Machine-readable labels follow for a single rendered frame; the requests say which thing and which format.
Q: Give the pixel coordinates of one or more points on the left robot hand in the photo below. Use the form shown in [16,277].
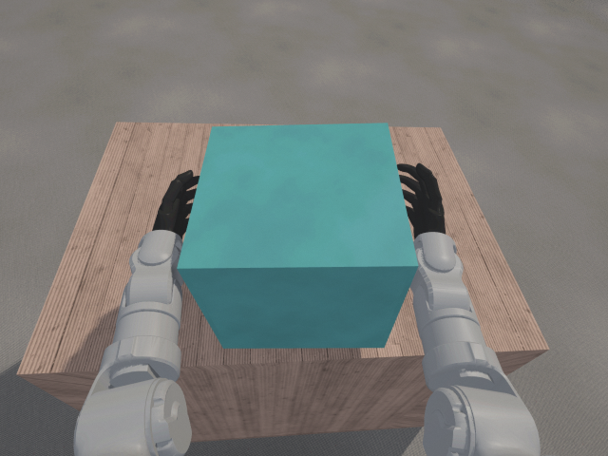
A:
[174,210]

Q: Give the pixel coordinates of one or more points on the left robot forearm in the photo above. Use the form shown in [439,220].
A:
[145,343]

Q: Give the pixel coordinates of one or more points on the carton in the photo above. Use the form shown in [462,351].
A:
[299,237]

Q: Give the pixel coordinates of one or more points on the right robot upper arm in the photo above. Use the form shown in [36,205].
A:
[463,421]

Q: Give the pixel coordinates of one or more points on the right robot forearm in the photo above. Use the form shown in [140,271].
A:
[454,346]

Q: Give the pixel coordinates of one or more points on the right robot hand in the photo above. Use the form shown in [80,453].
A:
[427,214]

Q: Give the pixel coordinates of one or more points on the pedestal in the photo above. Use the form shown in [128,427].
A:
[254,393]

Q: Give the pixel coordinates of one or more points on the left robot upper arm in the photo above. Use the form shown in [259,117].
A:
[147,418]

